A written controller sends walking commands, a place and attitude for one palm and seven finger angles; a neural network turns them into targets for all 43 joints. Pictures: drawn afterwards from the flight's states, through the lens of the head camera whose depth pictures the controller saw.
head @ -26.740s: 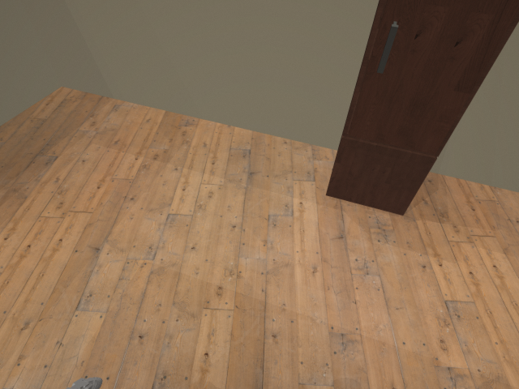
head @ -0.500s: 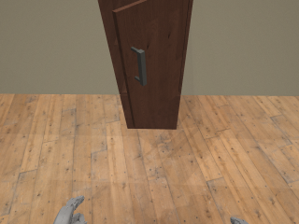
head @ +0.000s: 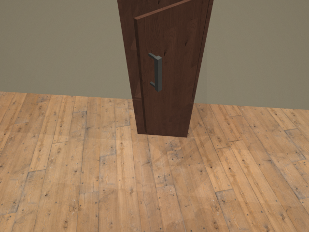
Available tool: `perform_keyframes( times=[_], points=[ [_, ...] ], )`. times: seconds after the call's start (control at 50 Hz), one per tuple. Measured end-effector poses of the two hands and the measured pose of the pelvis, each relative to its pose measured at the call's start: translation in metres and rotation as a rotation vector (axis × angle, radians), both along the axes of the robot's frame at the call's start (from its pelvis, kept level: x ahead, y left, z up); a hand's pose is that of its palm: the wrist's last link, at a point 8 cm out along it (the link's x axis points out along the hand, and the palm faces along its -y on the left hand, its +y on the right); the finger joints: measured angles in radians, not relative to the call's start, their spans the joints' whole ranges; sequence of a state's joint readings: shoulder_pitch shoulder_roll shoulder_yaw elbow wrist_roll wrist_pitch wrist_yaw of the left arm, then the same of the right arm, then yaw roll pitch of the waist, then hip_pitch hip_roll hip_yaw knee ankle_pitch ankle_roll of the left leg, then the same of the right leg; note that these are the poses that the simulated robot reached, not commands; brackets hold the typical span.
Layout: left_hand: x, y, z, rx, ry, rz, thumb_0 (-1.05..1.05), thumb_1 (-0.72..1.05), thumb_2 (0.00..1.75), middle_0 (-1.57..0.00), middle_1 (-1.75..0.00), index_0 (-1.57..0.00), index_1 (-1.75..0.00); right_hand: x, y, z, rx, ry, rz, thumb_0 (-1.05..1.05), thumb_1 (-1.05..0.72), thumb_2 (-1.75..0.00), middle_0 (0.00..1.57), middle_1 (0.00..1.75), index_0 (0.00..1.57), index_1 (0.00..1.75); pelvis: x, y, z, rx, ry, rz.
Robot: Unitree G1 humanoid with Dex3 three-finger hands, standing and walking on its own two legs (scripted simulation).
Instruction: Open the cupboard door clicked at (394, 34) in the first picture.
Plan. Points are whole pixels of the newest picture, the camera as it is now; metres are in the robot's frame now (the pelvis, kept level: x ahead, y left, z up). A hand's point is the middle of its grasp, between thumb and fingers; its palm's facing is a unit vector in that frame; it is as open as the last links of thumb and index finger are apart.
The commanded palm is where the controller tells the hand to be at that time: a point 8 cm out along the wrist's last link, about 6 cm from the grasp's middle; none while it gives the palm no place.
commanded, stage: let the arm hang, fingers relaxed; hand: left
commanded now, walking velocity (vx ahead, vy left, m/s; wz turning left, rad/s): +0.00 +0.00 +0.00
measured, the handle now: (154, 72) +0.66 +0.05 +0.04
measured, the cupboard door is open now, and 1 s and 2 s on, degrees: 47 47 47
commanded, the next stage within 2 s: look to check the result in 0.38 s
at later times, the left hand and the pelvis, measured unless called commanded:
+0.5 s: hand out of the picture +0.05 +0.21 -0.16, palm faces +0.00 -0.96 -0.27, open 7.4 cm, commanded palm none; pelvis +0.00 +0.00 +0.00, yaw +0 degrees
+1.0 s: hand out of the picture +0.08 +0.22 -0.16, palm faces -0.01 -0.95 -0.31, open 7.4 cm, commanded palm none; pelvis +0.01 -0.01 +0.00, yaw +0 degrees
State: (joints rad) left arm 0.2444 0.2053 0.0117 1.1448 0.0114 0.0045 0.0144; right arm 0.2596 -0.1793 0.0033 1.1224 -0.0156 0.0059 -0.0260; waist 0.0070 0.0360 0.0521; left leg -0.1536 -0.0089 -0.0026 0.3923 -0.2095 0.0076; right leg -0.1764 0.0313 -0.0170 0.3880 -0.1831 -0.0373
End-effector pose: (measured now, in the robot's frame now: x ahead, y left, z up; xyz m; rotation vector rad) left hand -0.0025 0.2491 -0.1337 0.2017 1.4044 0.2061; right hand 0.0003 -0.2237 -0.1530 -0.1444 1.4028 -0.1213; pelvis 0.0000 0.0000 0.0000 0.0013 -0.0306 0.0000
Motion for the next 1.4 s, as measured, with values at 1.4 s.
perform_keyframes(
  times=[1.4],
  points=[
    [0.090, -0.007, -0.007, -0.002, -0.073, -0.155, 0.01, 0.91, 0.90, -0.20, -0.30, -0.20, -0.30, 0.030, -0.046, 0.008, -0.101, -0.099, -0.112, 0.00, -0.91, -0.90, 0.20, 0.30, 0.20, 0.30, 0.013, -0.011, -0.008, 0.014, 0.024, -0.125]
  ],
)
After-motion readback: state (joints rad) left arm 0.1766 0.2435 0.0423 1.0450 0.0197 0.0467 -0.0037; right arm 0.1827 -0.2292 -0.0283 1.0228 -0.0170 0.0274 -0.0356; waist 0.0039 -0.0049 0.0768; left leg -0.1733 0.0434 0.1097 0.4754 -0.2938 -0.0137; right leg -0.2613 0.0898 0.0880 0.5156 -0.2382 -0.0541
